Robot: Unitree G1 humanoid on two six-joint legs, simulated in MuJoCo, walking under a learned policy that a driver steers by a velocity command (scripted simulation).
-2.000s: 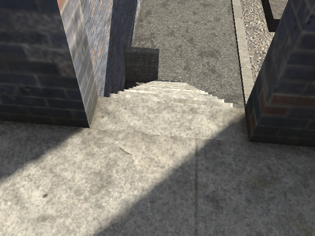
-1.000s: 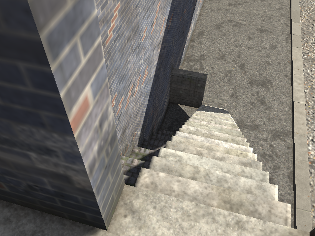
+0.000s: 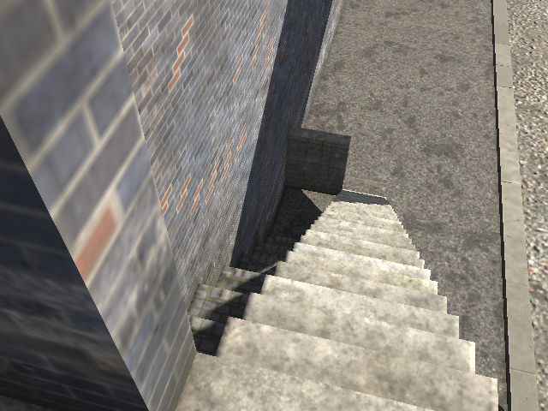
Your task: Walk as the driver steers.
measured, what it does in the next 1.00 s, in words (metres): stands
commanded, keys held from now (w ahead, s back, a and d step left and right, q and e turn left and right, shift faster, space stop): no key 1.00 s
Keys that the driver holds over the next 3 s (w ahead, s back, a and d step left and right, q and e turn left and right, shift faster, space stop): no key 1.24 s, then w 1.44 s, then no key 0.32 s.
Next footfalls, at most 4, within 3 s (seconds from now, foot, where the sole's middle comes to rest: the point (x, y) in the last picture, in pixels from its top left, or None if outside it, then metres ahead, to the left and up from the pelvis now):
1.90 left None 0.36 0.05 -0.77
2.40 right None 0.42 -0.14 -0.77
2.90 left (269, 386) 0.55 0.05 -0.77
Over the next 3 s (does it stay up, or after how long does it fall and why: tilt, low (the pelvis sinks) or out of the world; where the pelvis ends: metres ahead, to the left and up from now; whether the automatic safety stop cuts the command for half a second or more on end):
stays up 0.51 -0.04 -0.05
